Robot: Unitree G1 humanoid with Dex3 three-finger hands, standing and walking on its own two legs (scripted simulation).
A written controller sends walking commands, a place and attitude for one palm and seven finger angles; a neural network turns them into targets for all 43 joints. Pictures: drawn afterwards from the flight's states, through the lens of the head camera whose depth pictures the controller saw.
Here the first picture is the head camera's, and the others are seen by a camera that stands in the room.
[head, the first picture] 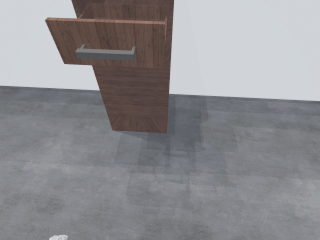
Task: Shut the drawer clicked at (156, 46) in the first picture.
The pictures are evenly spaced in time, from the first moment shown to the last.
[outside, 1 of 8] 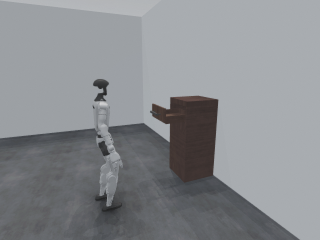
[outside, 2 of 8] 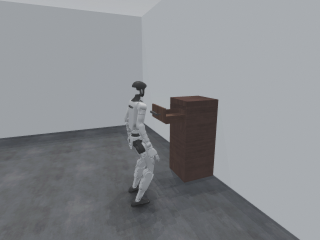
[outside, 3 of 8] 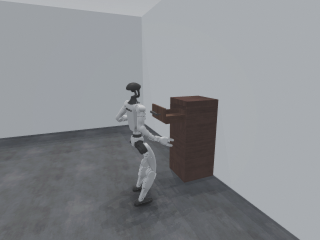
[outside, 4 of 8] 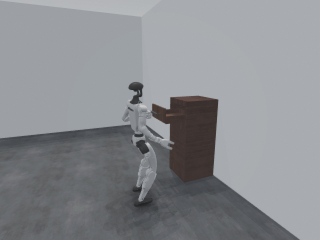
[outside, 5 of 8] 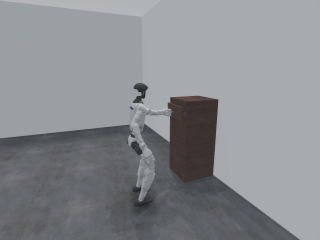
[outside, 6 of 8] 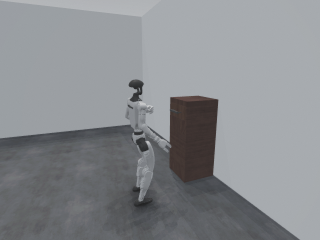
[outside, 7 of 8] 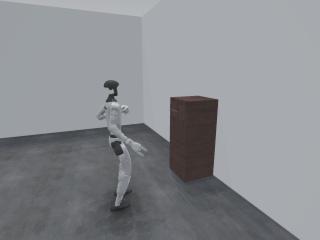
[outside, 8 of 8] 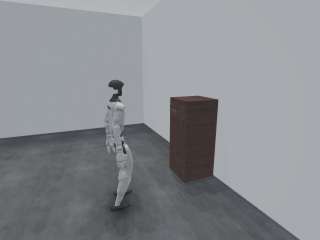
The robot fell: no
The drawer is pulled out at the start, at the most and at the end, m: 0.27 0.27 0.00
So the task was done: yes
